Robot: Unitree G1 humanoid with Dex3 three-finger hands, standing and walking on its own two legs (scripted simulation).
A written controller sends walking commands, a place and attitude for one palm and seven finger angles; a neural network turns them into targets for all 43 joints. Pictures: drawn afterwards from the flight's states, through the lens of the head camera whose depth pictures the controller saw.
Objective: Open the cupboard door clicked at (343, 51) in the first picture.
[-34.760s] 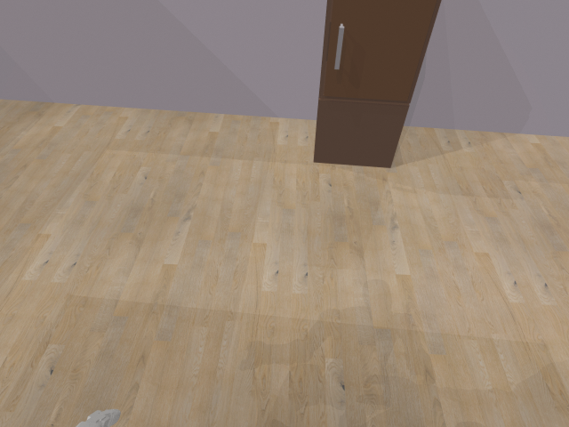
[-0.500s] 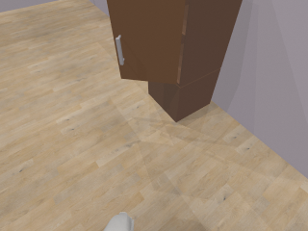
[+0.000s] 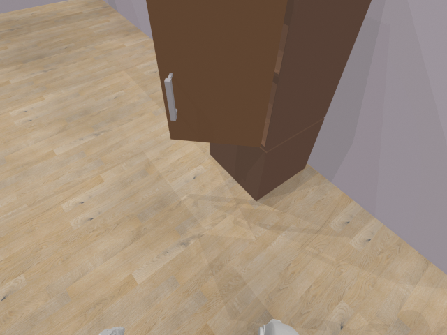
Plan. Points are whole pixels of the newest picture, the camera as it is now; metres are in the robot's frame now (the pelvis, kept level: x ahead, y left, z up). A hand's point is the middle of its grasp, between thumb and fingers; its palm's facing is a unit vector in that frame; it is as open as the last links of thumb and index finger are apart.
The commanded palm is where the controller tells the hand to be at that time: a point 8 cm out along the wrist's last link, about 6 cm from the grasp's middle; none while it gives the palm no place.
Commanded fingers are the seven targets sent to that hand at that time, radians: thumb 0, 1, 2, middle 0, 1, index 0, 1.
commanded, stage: take the last steps up to it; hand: left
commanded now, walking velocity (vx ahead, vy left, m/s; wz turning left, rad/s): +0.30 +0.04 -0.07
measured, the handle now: (172, 97) +0.87 +0.24 -0.12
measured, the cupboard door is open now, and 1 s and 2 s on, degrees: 47 47 47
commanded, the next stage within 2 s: come to a stop and stand still in 0.54 s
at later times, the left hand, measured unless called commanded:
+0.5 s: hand (141, 325) +0.17 +0.18 -0.18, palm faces +0.06 -0.98 -0.19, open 7.2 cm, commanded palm none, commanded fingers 0.00 0.90 0.90 -0.20 -0.30 -0.20 -0.30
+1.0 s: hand (154, 245) +0.34 +0.20 -0.18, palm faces -0.03 -0.97 -0.26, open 7.3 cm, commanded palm none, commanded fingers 0.00 0.90 0.90 -0.20 -0.30 -0.20 -0.30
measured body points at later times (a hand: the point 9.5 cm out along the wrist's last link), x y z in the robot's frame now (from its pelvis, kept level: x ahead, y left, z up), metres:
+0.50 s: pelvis +0.18 -0.01 +0.00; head +0.20 +0.00 +0.45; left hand +0.17 +0.23 -0.16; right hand +0.23 -0.24 -0.15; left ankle +0.26 +0.12 -0.72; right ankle +0.12 -0.12 -0.74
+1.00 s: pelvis +0.27 +0.00 -0.01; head +0.30 -0.01 +0.43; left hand +0.35 +0.25 -0.16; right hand +0.29 -0.24 -0.17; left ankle +0.28 +0.12 -0.74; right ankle +0.27 -0.10 -0.75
